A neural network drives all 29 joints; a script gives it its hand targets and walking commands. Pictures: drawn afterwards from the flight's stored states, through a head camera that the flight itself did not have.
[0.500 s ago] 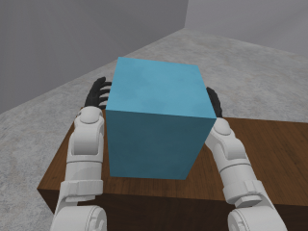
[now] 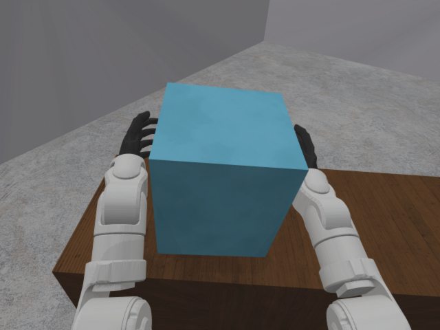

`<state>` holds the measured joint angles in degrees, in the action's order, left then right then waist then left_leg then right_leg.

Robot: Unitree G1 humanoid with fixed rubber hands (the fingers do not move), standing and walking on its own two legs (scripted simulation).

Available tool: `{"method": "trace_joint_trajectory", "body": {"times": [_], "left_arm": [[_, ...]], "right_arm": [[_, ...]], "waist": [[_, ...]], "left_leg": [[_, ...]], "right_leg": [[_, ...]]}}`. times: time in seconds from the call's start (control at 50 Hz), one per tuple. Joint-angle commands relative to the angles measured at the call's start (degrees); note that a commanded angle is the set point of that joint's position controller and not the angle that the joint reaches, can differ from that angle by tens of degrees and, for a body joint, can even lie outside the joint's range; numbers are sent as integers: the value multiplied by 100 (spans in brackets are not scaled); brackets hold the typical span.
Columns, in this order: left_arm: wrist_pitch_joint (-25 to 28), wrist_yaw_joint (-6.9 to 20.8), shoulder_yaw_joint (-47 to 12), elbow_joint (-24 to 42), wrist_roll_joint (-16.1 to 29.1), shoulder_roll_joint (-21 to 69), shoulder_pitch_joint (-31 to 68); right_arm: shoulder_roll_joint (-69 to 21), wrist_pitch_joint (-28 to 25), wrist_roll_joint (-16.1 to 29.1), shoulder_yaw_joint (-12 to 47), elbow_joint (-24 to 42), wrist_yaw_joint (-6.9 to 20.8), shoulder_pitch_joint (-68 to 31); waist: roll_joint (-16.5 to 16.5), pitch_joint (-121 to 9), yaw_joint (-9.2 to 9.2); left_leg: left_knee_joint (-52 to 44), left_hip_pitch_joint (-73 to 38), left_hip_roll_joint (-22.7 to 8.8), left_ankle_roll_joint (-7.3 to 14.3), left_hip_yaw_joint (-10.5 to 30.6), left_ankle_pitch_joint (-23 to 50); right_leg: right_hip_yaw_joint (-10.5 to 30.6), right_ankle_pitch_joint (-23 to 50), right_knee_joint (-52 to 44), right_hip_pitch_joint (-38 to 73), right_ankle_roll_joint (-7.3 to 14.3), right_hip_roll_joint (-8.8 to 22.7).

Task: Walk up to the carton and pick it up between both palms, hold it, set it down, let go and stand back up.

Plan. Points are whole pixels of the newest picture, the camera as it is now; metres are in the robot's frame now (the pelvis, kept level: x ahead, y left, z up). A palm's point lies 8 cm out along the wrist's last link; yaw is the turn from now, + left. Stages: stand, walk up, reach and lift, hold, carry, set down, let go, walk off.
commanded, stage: hold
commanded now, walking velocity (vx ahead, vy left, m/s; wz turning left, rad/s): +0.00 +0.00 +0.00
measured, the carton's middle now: (218, 174) +0.37 +0.00 +0.14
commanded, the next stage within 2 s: none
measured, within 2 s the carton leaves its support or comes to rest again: neither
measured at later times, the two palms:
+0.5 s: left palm (132, 155) +0.36 +0.15 +0.19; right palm (302, 167) +0.36 -0.15 +0.17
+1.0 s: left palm (131, 156) +0.36 +0.15 +0.19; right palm (302, 167) +0.36 -0.15 +0.17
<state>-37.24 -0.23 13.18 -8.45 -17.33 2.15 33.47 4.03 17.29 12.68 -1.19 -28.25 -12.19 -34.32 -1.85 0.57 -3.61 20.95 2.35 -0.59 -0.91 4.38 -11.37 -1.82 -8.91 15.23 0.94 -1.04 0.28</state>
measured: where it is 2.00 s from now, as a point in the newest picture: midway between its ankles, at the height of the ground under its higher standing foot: outside the picture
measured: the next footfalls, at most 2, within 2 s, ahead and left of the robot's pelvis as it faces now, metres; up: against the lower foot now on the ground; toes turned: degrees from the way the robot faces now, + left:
none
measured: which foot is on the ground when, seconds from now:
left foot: down 0.00-1.00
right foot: down 0.00-1.00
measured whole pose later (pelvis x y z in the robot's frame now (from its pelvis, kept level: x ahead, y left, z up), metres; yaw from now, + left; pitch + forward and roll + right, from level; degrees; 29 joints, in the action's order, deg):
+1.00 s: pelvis +0.00 +0.00 +0.00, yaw +0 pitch -7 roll -1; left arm -36.9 -0.3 12.5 -8.4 -16.3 1.4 33.2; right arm 4.0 17.3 13.0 -1.0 -28.1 -12.3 -34.6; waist -1.9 0.2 -3.5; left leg 21.2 3.0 -0.5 -0.9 4.4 -11.3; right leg -1.7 -9.0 15.6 0.4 -1.0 0.2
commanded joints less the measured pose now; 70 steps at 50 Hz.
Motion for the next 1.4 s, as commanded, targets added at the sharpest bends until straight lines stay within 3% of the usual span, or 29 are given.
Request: {"method": "trace_joint_trajectory", "body": {"times": [0.0, 0.08, 0.12, 0.18, 0.3, 0.34, 0.42, 0.52, 0.58, 0.64, 0.68, 0.7, 0.72, 0.76, 0.78, 0.82, 0.84, 0.9, 0.96, 0.98, 1.04, 1.08, 1.14, 1.16, 1.18, 1.22, 1.28, 1.34, 1.38], "left_arm": [[437, 816, -2899, 677, 1004, 3591, 3655], [391, 828, -2799, 439, 904, 3539, 3545], [460, 776, -2980, 722, 1089, 3594, 3877], [440, 742, -3051, 606, 1134, 3710, 3784], [371, 789, -2801, 309, 975, 3595, 3866], [319, 816, -2646, 133, 872, 3573, 3649], [391, 847, -2748, 547, 937, 3595, 3679], [443, 811, -2838, 294, 980, 3579, 3708], [479, 756, -3049, 674, 1121, 3681, 3850], [478, 718, -3087, 633, 1125, 3690, 3682], [445, 737, -2919, 585, 1015, 3606, 3624], [415, 765, -2870, 498, 1032, 3606, 3546], [397, 787, -2775, 362, 952, 3502, 3487], [348, 847, -2633, 299, 883, 3464, 3506], [363, 862, -2656, 371, 935, 3469, 3569], [384, 843, -2781, 581, 950, 3507, 3617], [376, 836, -2821, 569, 962, 3555, 3585], [472, 792, -3057, 722, 1121, 3628, 3784], [492, 730, -3070, 658, 1108, 3607, 3938], [475, 727, -2987, 561, 1094, 3624, 3845], [404, 793, -2725, 142, 954, 3501, 3637], [461, 798, -2925, 511, 1109, 3615, 3860], [453, 767, -2856, 261, 1074, 3632, 3862], [496, 748, -2824, 434, 1057, 3610, 4018], [457, 751, -2722, 166, 944, 3547, 3933], [455, 771, -2748, 277, 1018, 3639, 3942], [432, 743, -2723, 34, 959, 3639, 4066], [449, 756, -2780, 53, 1052, 3702, 3835], [490, 770, -2712, 239, 1006, 3652, 3803]], "right_arm": [[-3660, -332, 390, 2425, 1799, 586, -4768], [-3615, -352, 340, 2432, 1814, 612, -4908], [-3625, -374, 396, 2427, 1835, 626, -4964], [-3638, -414, 387, 2429, 2029, 640, -5124], [-3537, -351, 201, 2122, 1469, 685, -5010], [-3484, -327, 190, 2056, 1355, 687, -4919], [-3644, -398, 396, 2409, 1795, 596, -5052], [-3588, -414, 320, 2301, 1724, 604, -5057], [-3625, -478, 451, 2424, 2045, 610, -5187], [-3550, -446, 427, 2452, 2038, 603, -5034], [-3543, -358, 405, 2424, 1785, 593, -4859], [-3565, -380, 413, 2500, 2009, 590, -5025], [-3531, -313, 357, 2416, 1734, 573, -4844], [-3567, -297, 354, 2423, 1717, 582, -4935], [-3588, -302, 379, 2406, 1720, 579, -4932], [-3558, -299, 460, 2451, 1704, 572, -4811], [-3595, -323, 475, 2497, 1836, 568, -4912], [-3660, -372, 490, 2494, 1966, 550, -4936], [-3622, -334, 406, 2356, 1733, 605, -4915], [-3663, -356, 374, 2410, 1830, 630, -5000], [-3500, -297, 254, 2164, 1476, 624, -4890], [-3636, -370, 323, 2310, 1760, 614, -5082], [-3603, -352, 307, 2285, 1685, 630, -5186], [-3636, -331, 279, 2255, 1478, 650, -5030], [-3594, -320, 200, 2161, 1297, 668, -4984], [-3694, -396, 244, 2252, 1586, 680, -5219], [-3637, -404, 212, 2086, 1336, 717, -5357], [-3704, -457, 259, 2189, 1670, 670, -5346], [-3710, -409, 359, 2352, 1586, 603, -5187]], "waist": [[282, -2087, -63], [256, -1998, 62], [320, -2302, -6], [335, -2368, -2], [306, -1923, -60], [305, -1843, -37], [271, -2391, 4], [373, -2104, -82], [422, -2584, -56], [410, -2453, -85], [332, -2139, -51], [189, -2309, 39], [152, -2032, -10], [65, -1987, 84], [69, -1998, 45], [325, -2143, -3], [330, -2173, 31], [428, -2381, -102], [485, -2114, -80], [327, -2203, 15], [247, -1785, -16], [292, -2221, -26], [324, -2155, 0], [318, -2191, -31], [312, -1906, -7], [193, -2218, 40], [383, -1951, 53], [271, -2344, -20], [227, -2483, 23]], "left_leg": [[-199, -522, 374, -172, -363, 1888], [-229, -451, 373, -120, -397, 1724], [-166, -584, 343, -178, -348, 1830], [-120, -622, 339, -169, -342, 1849], [-353, -419, 319, -119, -377, 1243], [-343, -416, 328, -111, -397, 1328], [-121, -548, 385, -179, -373, 2057], [-162, -509, 381, -158, -351, 1766], [-43, -690, 347, -226, -305, 2142], [-25, -719, 353, -247, -306, 2192], [-111, -603, 354, -211, -335, 2024], [-119, -541, 357, -130, -338, 1911], [-185, -480, 361, -101, -357, 1772], [-259, -391, 372, -46, -388, 1592], [-244, -401, 367, -65, -383, 1659], [-159, -554, 379, -177, -345, 1978], [-137, -575, 392, -179, -360, 2012], [-40, -654, 383, -238, -304, 2202], [-165, -567, 345, -249, -300, 1845], [-195, -555, 349, -164, -332, 1672], [-311, -389, 348, -109, -371, 1372], [-227, -450, 357, -147, -382, 1607], [-237, -437, 353, -138, -351, 1529], [-287, -473, 349, -139, -360, 1462], [-347, -397, 352, -113, -380, 1300], [-326, -404, 336, -58, -380, 1346], [-337, -343, 327, -95, -391, 1201], [-216, -478, 361, -61, -386, 1499], [-160, -530, 389, -78, -376, 1786]], "right_leg": [[-128, 1278, -72, 464, -157, -378], [-136, 1199, -71, 467, -158, -368], [-166, 1133, -41, 405, -134, -399], [-150, 1121, -63, 321, -126, -402], [-182, 521, -172, 152, -96, -367], [-142, 672, -170, 249, -102, -353], [-159, 1634, 26, 689, -203, -399], [-142, 1269, -76, 415, -155, -357], [-180, 1429, -4, 474, -139, -407], [-192, 1431, -20, 416, -133, -428], [-175, 1370, -35, 403, -146, -412], [-158, 1339, -44, 495, -159, -402], [-131, 1363, -53, 456, -173, -379], [-121, 1273, -60, 547, -190, -369], [-119, 1388, -33, 556, -190, -374], [-119, 1613, 11, 623, -179, -377], [-123, 1596, -3, 591, -177, -382], [-138, 1776, 24, 503, -185, -387], [-177, 1128, -40, 231, -128, -399], [-164, 984, -81, 253, -130, -389], [-142, 929, -114, 265, -131, -355], [-151, 1162, -37, 365, -155, -380], [-148, 986, -83, 268, -145, -378], [-153, 836, -95, 239, -144, -378], [-143, 674, -147, 167, -135, -353], [-152, 772, -100, 288, -131, -383], [-166, 419, -162, 52, -92, -364], [-125, 997, -109, 313, -130, -372], [-117, 1363, -28, 520, -180, -385]]}}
